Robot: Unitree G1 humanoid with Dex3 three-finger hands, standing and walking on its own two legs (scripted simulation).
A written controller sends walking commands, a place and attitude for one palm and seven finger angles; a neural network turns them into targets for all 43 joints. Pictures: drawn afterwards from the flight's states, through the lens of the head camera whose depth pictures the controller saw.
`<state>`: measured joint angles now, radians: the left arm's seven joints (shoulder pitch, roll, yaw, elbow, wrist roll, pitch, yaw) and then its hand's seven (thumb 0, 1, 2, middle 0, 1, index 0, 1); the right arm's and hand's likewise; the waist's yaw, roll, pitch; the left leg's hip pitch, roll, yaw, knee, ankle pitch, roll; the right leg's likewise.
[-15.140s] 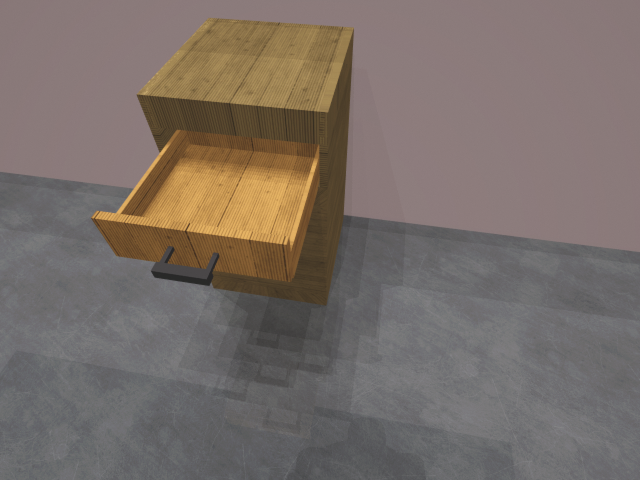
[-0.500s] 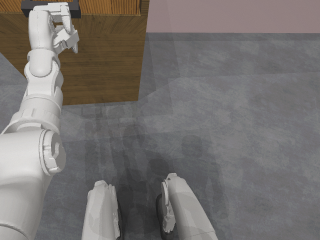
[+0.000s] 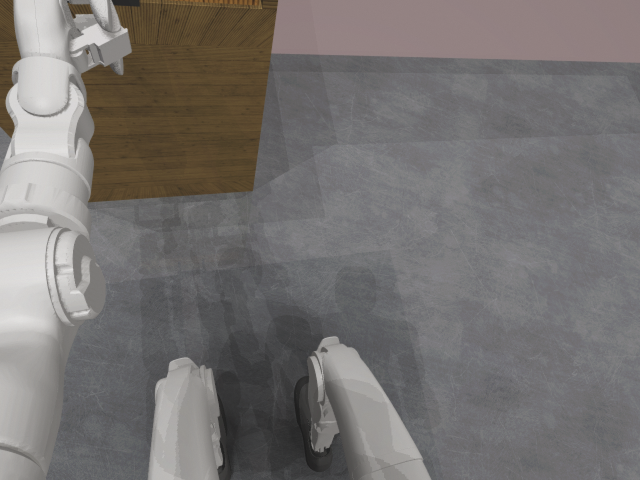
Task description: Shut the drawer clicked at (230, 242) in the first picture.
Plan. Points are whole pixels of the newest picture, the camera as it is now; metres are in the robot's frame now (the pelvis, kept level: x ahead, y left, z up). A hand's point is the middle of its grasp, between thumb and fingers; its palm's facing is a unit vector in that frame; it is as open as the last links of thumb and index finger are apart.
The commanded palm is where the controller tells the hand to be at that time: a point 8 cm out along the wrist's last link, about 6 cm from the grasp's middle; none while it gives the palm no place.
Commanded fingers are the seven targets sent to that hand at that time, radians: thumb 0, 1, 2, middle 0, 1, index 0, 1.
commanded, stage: pull the fist back off the drawer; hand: left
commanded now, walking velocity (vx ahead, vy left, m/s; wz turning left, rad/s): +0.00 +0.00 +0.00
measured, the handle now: out of the picture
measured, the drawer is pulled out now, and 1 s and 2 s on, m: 0.00 0.00 0.00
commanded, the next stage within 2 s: draw the hand back to the body in 0.68 s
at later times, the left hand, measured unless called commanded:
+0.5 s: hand (124, 34) +0.59 +0.13 +0.06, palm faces +0.02 -1.00 -0.04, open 3.3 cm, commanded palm +0.57 +0.14 +0.06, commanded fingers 0.00 0.90 0.90 -1.40 -1.60 -1.40 -1.60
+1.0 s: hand (95, 59) +0.53 +0.15 +0.10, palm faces +0.01 -1.00 -0.06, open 3.3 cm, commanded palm +0.48 +0.19 +0.12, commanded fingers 0.00 0.90 0.90 -1.40 -1.60 -1.40 -1.60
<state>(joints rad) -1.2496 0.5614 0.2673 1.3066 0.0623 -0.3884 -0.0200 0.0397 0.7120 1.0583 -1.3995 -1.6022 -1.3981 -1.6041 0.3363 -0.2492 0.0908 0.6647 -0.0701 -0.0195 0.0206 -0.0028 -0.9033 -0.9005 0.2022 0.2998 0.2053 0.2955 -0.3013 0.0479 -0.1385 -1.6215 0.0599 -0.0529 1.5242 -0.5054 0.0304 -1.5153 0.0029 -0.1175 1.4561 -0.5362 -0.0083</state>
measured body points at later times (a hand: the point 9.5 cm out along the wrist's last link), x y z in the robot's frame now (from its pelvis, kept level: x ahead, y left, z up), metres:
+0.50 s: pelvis +0.01 +0.00 +0.01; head +0.21 +0.04 +0.41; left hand +0.59 +0.19 +0.06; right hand -0.01 -0.25 -0.09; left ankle +0.08 +0.11 -0.55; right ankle +0.07 -0.12 -0.55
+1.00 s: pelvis +0.06 -0.01 +0.07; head +0.22 +0.00 +0.49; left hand +0.52 +0.20 +0.11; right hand +0.12 -0.26 -0.06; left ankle +0.08 +0.11 -0.55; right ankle +0.07 -0.12 -0.55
